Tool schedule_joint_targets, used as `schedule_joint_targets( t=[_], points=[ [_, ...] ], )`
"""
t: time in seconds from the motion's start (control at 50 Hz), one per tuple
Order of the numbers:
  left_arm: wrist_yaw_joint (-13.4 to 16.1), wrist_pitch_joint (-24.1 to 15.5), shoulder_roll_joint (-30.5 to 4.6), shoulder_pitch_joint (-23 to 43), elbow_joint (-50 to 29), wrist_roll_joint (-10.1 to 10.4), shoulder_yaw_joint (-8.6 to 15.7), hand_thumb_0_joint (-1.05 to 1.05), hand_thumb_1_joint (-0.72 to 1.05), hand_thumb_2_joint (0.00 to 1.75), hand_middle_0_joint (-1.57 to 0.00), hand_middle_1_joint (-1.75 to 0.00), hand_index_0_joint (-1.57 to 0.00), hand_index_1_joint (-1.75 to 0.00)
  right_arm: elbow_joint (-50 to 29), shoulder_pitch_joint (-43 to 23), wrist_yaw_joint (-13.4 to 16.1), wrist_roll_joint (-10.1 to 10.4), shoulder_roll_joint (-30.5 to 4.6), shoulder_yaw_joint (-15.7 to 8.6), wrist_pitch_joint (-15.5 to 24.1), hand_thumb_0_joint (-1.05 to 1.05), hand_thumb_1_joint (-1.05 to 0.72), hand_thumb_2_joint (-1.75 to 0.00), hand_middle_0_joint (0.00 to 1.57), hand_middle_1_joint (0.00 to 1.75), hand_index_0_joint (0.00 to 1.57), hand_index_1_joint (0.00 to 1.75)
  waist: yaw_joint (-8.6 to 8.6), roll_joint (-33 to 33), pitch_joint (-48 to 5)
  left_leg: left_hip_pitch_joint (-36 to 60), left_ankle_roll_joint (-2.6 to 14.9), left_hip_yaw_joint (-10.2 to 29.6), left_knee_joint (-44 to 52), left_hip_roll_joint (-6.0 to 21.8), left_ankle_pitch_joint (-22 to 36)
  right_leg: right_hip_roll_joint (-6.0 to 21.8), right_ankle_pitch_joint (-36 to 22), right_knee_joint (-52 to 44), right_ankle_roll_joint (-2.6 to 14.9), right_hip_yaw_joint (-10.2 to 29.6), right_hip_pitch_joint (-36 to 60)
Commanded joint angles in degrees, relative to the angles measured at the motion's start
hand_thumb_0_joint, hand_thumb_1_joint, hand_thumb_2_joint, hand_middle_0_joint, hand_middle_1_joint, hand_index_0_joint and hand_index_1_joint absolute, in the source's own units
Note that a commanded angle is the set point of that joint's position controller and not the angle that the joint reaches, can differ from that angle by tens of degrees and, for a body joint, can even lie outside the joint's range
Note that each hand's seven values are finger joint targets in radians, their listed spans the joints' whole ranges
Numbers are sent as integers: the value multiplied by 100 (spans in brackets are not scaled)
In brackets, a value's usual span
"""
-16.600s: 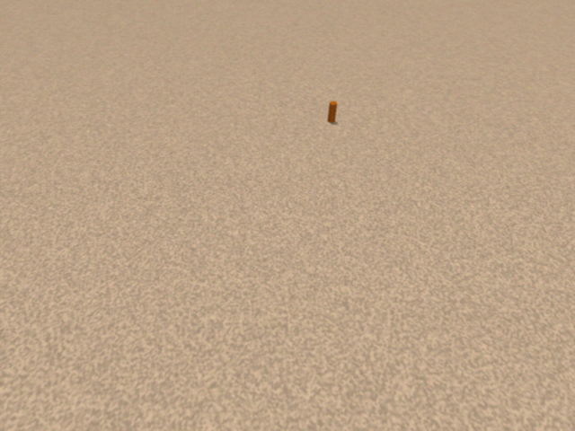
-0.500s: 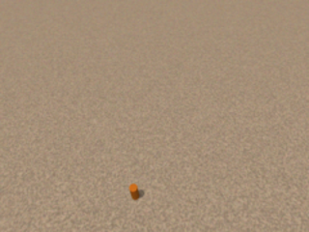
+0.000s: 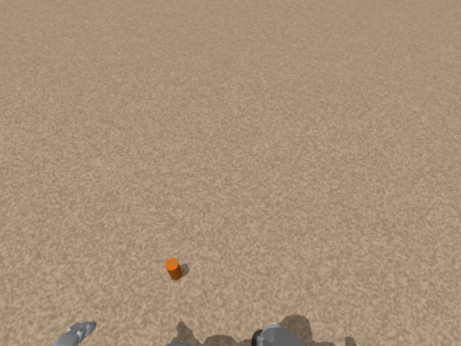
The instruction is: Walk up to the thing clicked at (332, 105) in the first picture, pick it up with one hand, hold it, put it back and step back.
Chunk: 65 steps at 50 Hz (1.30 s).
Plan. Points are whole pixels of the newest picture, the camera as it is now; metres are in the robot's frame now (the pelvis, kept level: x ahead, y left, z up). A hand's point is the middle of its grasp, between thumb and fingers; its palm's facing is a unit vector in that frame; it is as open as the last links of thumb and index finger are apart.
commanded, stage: walk up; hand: left
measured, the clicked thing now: (174, 269) +0.46 +0.22 -0.68
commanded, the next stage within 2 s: stand in 1.46 s
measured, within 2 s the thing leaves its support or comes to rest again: neither
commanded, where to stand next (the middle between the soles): +0.07 -0.02 m, yaw -1 degrees
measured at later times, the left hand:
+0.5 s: hand out of the picture +0.04 +0.29 -0.14, palm faces +0.00 -0.92 -0.39, open 7.4 cm
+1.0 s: hand out of the picture +0.06 +0.26 -0.13, palm faces +0.00 -0.94 -0.35, open 7.4 cm
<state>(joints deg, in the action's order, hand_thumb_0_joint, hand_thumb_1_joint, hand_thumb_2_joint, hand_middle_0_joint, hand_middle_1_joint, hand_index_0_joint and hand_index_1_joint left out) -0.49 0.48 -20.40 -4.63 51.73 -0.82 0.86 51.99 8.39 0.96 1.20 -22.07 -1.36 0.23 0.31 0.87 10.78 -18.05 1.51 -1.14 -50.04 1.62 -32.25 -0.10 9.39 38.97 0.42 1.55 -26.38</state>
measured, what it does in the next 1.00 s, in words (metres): steps on the spot: right foot, then left foot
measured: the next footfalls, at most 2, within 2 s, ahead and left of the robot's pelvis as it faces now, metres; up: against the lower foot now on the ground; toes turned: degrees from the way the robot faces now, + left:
right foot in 0.24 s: +0.09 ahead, -0.13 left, +0.00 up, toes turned +0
left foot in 0.48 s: +0.09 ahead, +0.13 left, +0.00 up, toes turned +0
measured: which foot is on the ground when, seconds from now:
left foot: down 0.00-0.26, up 0.28-0.46, down 0.48-1.00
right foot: down 0.00-0.08, up 0.10-0.22, down 0.24-1.00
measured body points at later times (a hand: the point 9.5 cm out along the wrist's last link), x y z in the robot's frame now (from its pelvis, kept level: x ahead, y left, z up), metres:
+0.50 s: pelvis +0.00 +0.01 +0.01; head +0.01 +0.01 +0.46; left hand +0.05 +0.34 -0.11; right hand +0.06 -0.33 -0.10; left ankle +0.05 +0.13 -0.71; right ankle +0.05 -0.13 -0.71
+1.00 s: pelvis +0.01 +0.00 +0.03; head +0.03 +0.00 +0.48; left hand +0.07 +0.31 -0.11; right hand +0.13 -0.29 -0.10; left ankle +0.05 +0.13 -0.71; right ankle +0.05 -0.13 -0.71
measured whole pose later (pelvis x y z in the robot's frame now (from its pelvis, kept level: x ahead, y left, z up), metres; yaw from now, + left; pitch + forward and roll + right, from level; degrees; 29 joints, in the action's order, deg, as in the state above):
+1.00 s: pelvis +0.01 +0.00 +0.03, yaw -1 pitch -2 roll +0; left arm -0.7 -0.1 -20.7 -6.4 65.4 -0.5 0.9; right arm 62.3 1.4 -0.9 0.3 -20.4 -0.5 0.3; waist -1.6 -0.6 4.9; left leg -15.0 -0.9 -0.5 -28.3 1.8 -11.2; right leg 0.6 10.9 27.3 -1.0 0.7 -14.4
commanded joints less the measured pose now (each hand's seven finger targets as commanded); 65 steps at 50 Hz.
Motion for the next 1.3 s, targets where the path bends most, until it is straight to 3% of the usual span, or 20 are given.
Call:
schedule_joint_targets(
  t=[0.0,0.02,0.04,0.06,0.08,0.12,0.2,0.22,0.24,0.26,0.28,0.34,0.42,0.46,0.5,0.52,0.62,0.78,0.98,1.28],
  points=[
    [115,113,-1548,142,-408,34,419,0,90,90,-20,-30,-20,-30,324,1206,140,-121,-1202,-334,93,0,-90,-90,20,30,20,30,162,635,-1465,462,-78,-188,1730,-191,1470,964,-442,-530,783,1189,627],
    [102,149,-1357,99,-423,85,365,0,90,90,-20,-30,-20,-30,226,887,154,-234,-1397,-375,110,0,-90,-90,20,30,20,30,79,164,-1299,421,100,652,2246,345,1444,737,-402,-134,579,1086,199],
    [114,152,-1282,232,-404,91,386,0,90,90,-20,-30,-20,-30,74,381,130,-208,-1897,-477,94,0,-90,-90,20,30,20,30,28,-768,-981,-54,655,2054,2844,1485,1522,-25,761,518,253,414,-104],
    [154,165,-1460,310,-310,28,493,0,90,90,-20,-30,-20,-30,-68,-135,108,-188,-2102,-538,114,0,-90,-90,20,30,20,30,12,-1063,-750,-489,1259,2575,2993,2186,2126,-95,1836,1402,139,314,51],
    [147,167,-1468,261,-278,14,512,0,90,90,-20,-30,-20,-30,-137,-292,116,-239,-2004,-536,157,0,-90,-90,20,30,20,30,-72,-854,-668,-539,1467,2437,2865,2274,2839,-94,2018,1878,115,515,75],
    [85,126,-1264,187,-226,96,520,0,90,90,-20,-30,-20,-30,-131,-281,178,-244,-1696,-444,246,0,-90,-90,20,30,20,30,-161,-532,-958,182,1186,1512,2183,1748,4154,-31,1770,1825,212,496,-18],
    [-26,-149,-1096,-304,152,-5,509,0,90,90,-20,-30,-20,-30,0,-137,13,-287,-1419,-336,218,0,-90,-90,20,30,20,30,-271,-734,-1532,111,435,427,1313,757,2279,-191,680,-961,203,-274,1934],
    [11,-227,-1374,-509,171,-92,578,0,90,90,-20,-30,-20,-30,-20,190,-2,-261,-1218,-281,182,0,-90,-90,20,30,20,30,-262,-103,-1621,-639,286,265,655,512,1728,241,1009,-1182,403,710,2673],
    [42,-313,-1800,-624,156,-142,663,0,90,90,-20,-30,-20,-30,-132,190,-43,-253,-991,-205,163,0,-90,-90,20,30,20,30,-318,888,-1486,-2062,48,-190,-246,-169,149,1500,2054,-1779,1047,2877,3085],
    [33,-335,-2097,-671,124,-119,717,0,90,90,-20,-30,-20,-30,-131,-84,20,-303,-1317,-319,133,0,-90,-90,20,30,20,30,-454,837,-1253,-1800,73,318,-565,-5,-691,2142,2727,-2137,1643,3680,2148],
    [29,-342,-2020,-624,79,-97,688,0,90,90,-20,-30,-20,-30,-111,-122,-14,-276,-1458,-363,139,0,-90,-90,20,30,20,30,-414,529,-992,-1682,69,563,-681,70,-489,2074,2964,-2247,1675,3518,1818],
    [85,-394,-1824,-307,26,-97,606,0,90,90,-20,-30,-20,-30,86,284,-126,-263,-1297,-352,139,0,-90,-90,20,30,20,30,-165,536,-834,-1214,67,480,-98,279,516,1570,2574,-2163,1137,2332,1336],
    [31,-246,-1595,219,4,-10,425,0,90,90,-20,-30,-20,-30,380,649,-176,-208,-1038,-358,129,0,-90,-90,20,30,20,30,151,774,-890,853,-45,8,1472,-60,1534,1065,1600,-1651,716,1050,-174],
    [25,-148,-1248,179,36,75,285,0,90,90,-20,-30,-20,-30,411,570,-96,-250,-1173,-386,170,0,-90,-90,20,30,20,30,212,376,-859,1168,-18,417,2209,126,1941,781,1250,-1174,407,781,-433],
    [39,-48,-1286,-106,212,148,286,0,90,90,-20,-30,-20,-30,251,-6,-65,-217,-1738,-419,202,0,-90,-90,20,30,20,30,-56,-579,-793,-392,576,2220,3445,1393,-277,173,1791,-297,145,194,580],
    [39,-26,-1413,-353,402,123,349,0,90,90,-20,-30,-20,-30,238,-272,-70,-217,-1748,-406,182,0,-90,-90,20,30,20,30,-183,-532,-680,-947,714,2220,3559,1496,-646,150,1681,199,125,91,1226],
    [24,-43,-1376,-537,729,106,348,0,90,90,-20,-30,-20,-30,308,-441,-63,-185,-1578,-339,168,0,-90,-90,20,30,20,30,-157,-1023,-1117,-153,468,1390,2973,1031,889,113,1015,-385,148,-26,1236],
    [19,-84,-1351,-233,910,53,283,0,90,90,-20,-30,-20,-30,436,-799,-62,-130,-1266,-246,47,0,-90,-90,20,30,20,30,-123,-478,-847,-141,114,1105,2946,694,118,453,955,-1391,183,472,1039],
    [49,-228,-1298,231,1023,72,229,0,90,90,-20,-30,-20,-30,877,-763,-97,-59,-1059,-152,124,0,-90,-90,20,30,20,30,27,162,-1499,977,-30,505,2699,500,2628,820,-617,-1903,131,634,1433],
    [18,-120,-1212,420,1011,46,293,0,90,90,-20,-30,-20,-30,1085,-839,-115,-130,-1101,-109,131,0,-90,-90,20,30,20,30,-56,-46,-1350,813,-79,585,3222,579,2045,717,175,-2146,106,531,1566]
  ],
)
